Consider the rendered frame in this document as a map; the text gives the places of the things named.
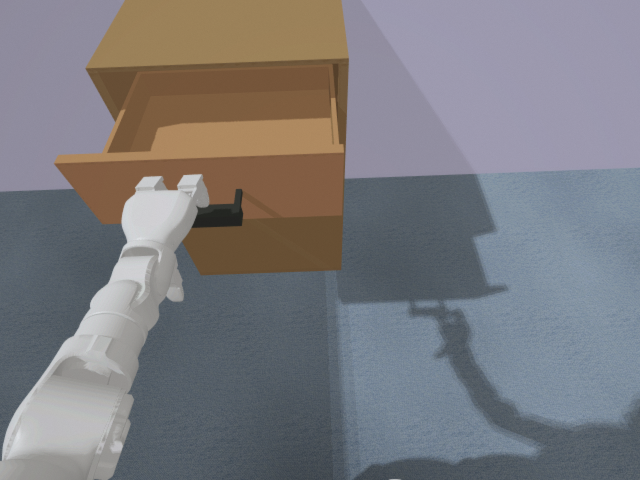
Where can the left robot forearm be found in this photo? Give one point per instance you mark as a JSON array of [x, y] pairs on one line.
[[106, 346]]

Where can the handle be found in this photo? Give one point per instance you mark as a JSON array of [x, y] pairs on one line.
[[220, 215]]

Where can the cabinet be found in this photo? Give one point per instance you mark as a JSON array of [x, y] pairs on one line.
[[161, 35]]

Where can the left robot hand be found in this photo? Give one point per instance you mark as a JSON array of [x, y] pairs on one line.
[[165, 216]]

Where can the left robot upper arm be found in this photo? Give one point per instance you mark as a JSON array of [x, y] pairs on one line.
[[73, 430]]

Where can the drawer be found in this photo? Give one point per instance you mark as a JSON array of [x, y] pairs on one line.
[[270, 131]]

